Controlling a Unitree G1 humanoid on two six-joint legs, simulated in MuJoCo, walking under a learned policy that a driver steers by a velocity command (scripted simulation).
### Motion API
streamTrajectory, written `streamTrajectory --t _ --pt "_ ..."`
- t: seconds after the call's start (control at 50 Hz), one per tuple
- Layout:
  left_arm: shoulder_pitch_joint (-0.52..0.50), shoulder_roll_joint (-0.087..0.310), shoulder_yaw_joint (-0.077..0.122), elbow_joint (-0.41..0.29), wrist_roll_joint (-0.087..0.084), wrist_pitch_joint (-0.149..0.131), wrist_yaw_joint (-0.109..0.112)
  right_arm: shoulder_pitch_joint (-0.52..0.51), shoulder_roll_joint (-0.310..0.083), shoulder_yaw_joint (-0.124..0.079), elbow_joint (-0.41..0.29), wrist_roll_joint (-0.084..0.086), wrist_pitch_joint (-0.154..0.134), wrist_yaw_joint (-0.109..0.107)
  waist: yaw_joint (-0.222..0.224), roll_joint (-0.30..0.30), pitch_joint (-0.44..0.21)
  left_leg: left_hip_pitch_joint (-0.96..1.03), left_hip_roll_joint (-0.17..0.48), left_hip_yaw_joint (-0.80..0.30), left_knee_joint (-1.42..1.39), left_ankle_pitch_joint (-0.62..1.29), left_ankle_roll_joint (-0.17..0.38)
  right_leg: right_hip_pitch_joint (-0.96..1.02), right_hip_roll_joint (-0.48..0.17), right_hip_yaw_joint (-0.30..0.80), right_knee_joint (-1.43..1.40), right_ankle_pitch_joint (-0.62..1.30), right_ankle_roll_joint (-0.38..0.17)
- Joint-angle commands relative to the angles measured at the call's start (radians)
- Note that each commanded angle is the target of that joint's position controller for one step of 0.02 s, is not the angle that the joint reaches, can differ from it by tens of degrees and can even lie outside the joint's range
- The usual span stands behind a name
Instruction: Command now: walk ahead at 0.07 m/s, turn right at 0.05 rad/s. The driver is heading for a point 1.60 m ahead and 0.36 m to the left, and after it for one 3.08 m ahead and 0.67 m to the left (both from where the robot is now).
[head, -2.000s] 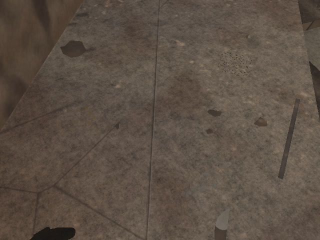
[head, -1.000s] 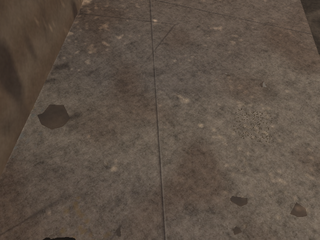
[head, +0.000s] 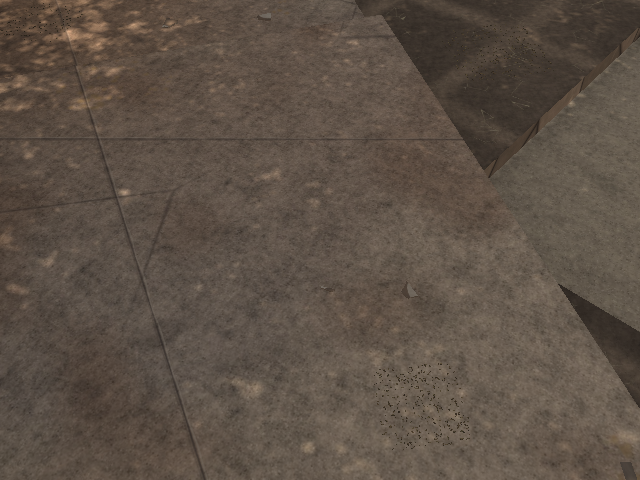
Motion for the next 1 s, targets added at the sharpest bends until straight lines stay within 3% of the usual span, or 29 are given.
streamTrajectory --t 0.02,0.06,0.14,0.2,0.32,0.5,0.52,0.54,0.56,0.6,0.64,0.66,0.7,0.74,0.76,0.78,0.8,0.82,0.84,0.86,0.9,0.94,1.0 --pt "-0.03 0.105 0.025 -0.055 -0.005 0.004 -0.011 0.054 -0.081 -0.009 -0.031 -0.009 0.036 -0.012 -0.001 -0.141 -0.126 -0.063 0.041 -0.022 -0.063 0.072 -0.013 0.192 -0.182 0.219 -0.074 0.189 -0.131" --pt "-0.048 0.117 0.029 -0.056 -0.006 -0.002 -0.018 0.048 -0.107 -0.016 -0.015 -0.008 0.05 -0.014 0.011 -0.093 -0.039 -0.087 0.033 -0.015 -0.075 0.078 0.001 0.152 -0.106 0.14 -0.052 0.125 -0.075" --pt "-0.005 0.104 0.031 -0.022 -0.009 -0.015 -0.009 0.042 -0.098 -0.013 0.006 -0.001 0.039 -0.021 0.026 -0.06 -0.098 -0.046 0.048 -0.025 -0.067 0.21 0.002 0.236 -0.099 0.118 0.024 0.397 -0.083" --pt "-0.006 0.103 0.034 0.0 -0.011 -0.01 -0.006 0.027 -0.089 -0.013 0.023 0.002 0.042 -0.023 0.03 -0.041 -0.105 -0.034 0.045 -0.022 -0.065 0.221 -0.003 0.253 -0.097 0.114 0.035 0.425 -0.093" --pt "-0.019 0.099 0.038 0.048 -0.012 0.001 -0.003 0.024 -0.082 -0.015 0.063 0.002 0.058 -0.031 0.027 -0.036 -0.058 -0.028 0.039 -0.018 -0.082 0.171 -0.001 0.217 -0.082 0.101 0.009 0.295 -0.082" --pt "-0.018 0.1 0.043 0.138 -0.015 0.012 0.016 0.045 -0.069 -0.012 0.123 0.003 0.049 -0.039 0.034 -0.035 -0.008 -0.067 0.035 -0.015 -0.113 0.091 0.008 0.215 -0.062 0.084 -0.023 0.134 -0.058" --pt "0.001 0.094 0.042 0.157 -0.016 0.014 0.017 0.07 -0.061 -0.011 0.137 0.004 0.048 -0.039 0.033 -0.035 -0.022 -0.068 0.03 -0.009 -0.126 -0.011 0.014 0.221 -0.05 0.074 -0.032 -0.002 -0.056" --pt "0.011 0.104 0.047 0.17 -0.022 0.018 0.019 0.074 -0.07 -0.014 0.142 0.01 0.049 -0.04 0.039 -0.022 0.005 -0.096 0.029 -0.015 -0.132 -0.13 0.033 0.199 -0.028 0.057 -0.028 -0.197 -0.055" --pt "0.015 0.116 0.052 0.178 -0.026 0.018 0.02 0.07 -0.085 -0.018 0.136 0.015 0.048 -0.043 0.04 -0.006 0.04 -0.122 0.038 -0.033 -0.138 -0.241 0.059 0.151 -0.011 0.045 -0.02 -0.365 -0.055" --pt "-0.011 0.112 0.052 0.178 -0.031 -0.001 0.017 0.104 -0.096 -0.022 0.131 0.022 0.031 -0.045 0.02 0.007 0.113 -0.13 0.085 -0.11 -0.188 -0.379 0.11 0.044 0.003 0.035 0.006 -0.466 -0.054" --pt "-0.065 0.074 0.045 0.166 -0.043 -0.038 0.002 0.164 -0.148 -0.038 0.149 0.031 0.006 -0.044 -0.003 0.109 0.159 -0.042 0.222 -0.301 -0.309 -0.433 0.185 -0.078 0.03 -0.042 0.152 -0.297 -0.03" --pt "-0.081 0.069 0.043 0.16 -0.048 -0.053 -0.007 0.136 -0.175 -0.049 0.146 0.034 -0.006 -0.043 0.008 0.163 0.196 -0.02 0.308 -0.394 -0.352 -0.388 0.222 -0.13 0.006 -0.051 0.219 -0.204 -0.035" --pt "-0.056 0.076 0.045 0.171 -0.05 -0.073 -0.019 0.106 -0.144 -0.045 0.137 0.036 -0.021 -0.035 0.037 0.139 0.197 0.012 0.317 -0.363 -0.318 -0.195 0.214 -0.115 -0.025 -0.044 0.171 -0.221 -0.059" --pt "0.1 0.089 0.06 0.237 -0.053 -0.081 -0.021 0.058 -0.127 -0.039 0.12 0.042 -0.018 -0.02 0.117 0.105 0.138 -0.102 0.21 -0.243 -0.204 -0.007 0.152 0.198 0.016 -0.067 -0.006 -0.172 -0.067" --pt "0.239 0.154 0.087 0.279 -0.046 -0.084 -0.016 0.01 -0.118 -0.035 0.094 0.043 -0.021 -0.018 0.178 0.024 0.077 -0.219 0.125 -0.155 -0.014 0.186 0.104 0.396 -0.044 0.06 -0.067 -0.158 -0.094" --pt "0.377 0.262 0.116 0.31 -0.041 -0.086 -0.016 0.001 -0.057 -0.021 0.054 0.043 -0.031 -0.022 0.207 -0.239 -0.008 -0.412 -0.017 0.009 0.353 0.13 0.029 0.593 -0.243 0.409 -0.217 -0.254 -0.191" --pt "0.42 0.22 0.094 0.316 -0.024 -0.096 -0.024 0.003 -0.067 -0.026 0.041 0.051 -0.043 -0.027 0.204 -0.269 -0.062 -0.514 -0.053 -0.103 0.617 -0.18 0.029 0.607 -0.403 0.686 -0.324 -0.241 -0.269" --pt "0.326 0.141 0.063 0.298 -0.017 -0.103 -0.023 0.026 -0.093 -0.038 0.048 0.073 -0.048 -0.022 0.144 -0.155 0.01 -0.558 0.003 -0.186 0.721 -0.145 0.066 0.526 -0.419 0.597 -0.315 -0.239 -0.248" --pt "0.245 0.103 0.049 0.273 -0.023 -0.106 -0.023 0.041 -0.082 -0.039 0.059 0.077 -0.046 -0.015 0.107 -0.115 0.044 -0.547 0.049 -0.184 0.717 -0.043 0.091 0.461 -0.372 0.456 -0.333 -0.256 -0.204" --pt "0.2 0.097 0.043 0.267 -0.027 -0.106 -0.024 0.034 -0.063 -0.042 0.061 0.069 -0.043 -0.014 0.087 -0.096 0.081 -0.55 0.074 -0.177 0.67 0.037 0.099 0.418 -0.335 0.348 -0.36 -0.212 -0.168" --pt "0.188 0.064 0.028 0.276 -0.015 -0.101 -0.02 0.04 -0.058 -0.054 0.068 0.055 -0.026 -0.006 0.069 -0.122 0.079 -0.493 0.105 -0.144 0.602 0.136 0.094 0.376 -0.258 0.147 -0.366 -0.025 -0.106" --pt "0.231 0.085 0.03 0.294 -0.004 -0.099 -0.011 0.028 -0.03 -0.053 0.061 0.05 -0.011 0.007 0.074 -0.097 0.07 -0.512 0.107 -0.111 0.592 0.189 0.07 0.371 -0.247 0.064 -0.373 0.089 -0.115" --pt "0.237 0.131 0.035 0.299 0.004 -0.095 0.004 -0.074 -0.014 -0.046 -0.001 0.046 -0.002 0.01 0.084 -0.062 0.105 -0.586 0.113 -0.106 0.476 0.259 0.034 0.353 -0.269 0.004 -0.407 0.142 -0.137"
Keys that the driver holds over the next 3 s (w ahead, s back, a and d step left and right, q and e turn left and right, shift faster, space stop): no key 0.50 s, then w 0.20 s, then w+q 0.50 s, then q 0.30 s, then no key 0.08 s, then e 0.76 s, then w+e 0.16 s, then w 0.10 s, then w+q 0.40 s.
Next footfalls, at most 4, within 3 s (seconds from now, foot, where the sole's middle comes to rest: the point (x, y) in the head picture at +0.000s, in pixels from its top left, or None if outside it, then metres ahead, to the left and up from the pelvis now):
1.28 left None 0.41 0.17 -0.77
1.78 right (332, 442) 0.57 0.00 -0.77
2.10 left None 0.43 0.22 -0.77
2.66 right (353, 463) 0.52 -0.04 -0.77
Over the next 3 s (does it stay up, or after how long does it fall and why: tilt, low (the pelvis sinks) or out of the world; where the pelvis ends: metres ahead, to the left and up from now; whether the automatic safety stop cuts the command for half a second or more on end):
stays up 0.61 0.05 0.00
